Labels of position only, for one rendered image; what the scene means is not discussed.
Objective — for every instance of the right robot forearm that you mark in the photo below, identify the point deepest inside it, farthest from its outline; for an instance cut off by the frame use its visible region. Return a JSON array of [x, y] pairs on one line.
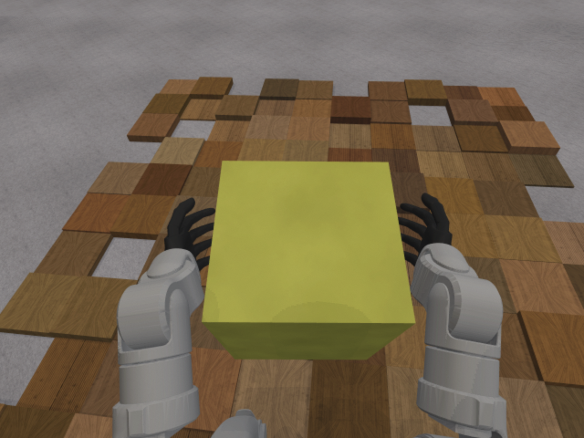
[[460, 383]]

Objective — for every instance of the left robot thigh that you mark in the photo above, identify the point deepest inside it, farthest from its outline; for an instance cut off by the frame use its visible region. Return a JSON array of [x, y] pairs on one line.
[[241, 427]]

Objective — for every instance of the left robot shin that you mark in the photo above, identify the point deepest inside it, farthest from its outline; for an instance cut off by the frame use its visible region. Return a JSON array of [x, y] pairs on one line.
[[244, 412]]

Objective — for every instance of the carton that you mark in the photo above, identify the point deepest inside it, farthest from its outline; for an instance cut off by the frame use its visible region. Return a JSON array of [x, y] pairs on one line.
[[306, 261]]

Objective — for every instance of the left robot hand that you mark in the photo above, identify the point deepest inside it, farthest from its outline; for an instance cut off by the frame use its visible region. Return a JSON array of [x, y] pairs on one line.
[[179, 235]]

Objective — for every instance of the left robot forearm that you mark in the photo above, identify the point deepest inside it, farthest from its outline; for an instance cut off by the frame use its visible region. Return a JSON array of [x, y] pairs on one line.
[[157, 395]]

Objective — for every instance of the right robot hand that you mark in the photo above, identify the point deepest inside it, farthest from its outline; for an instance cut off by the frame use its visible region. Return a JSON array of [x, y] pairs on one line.
[[437, 230]]

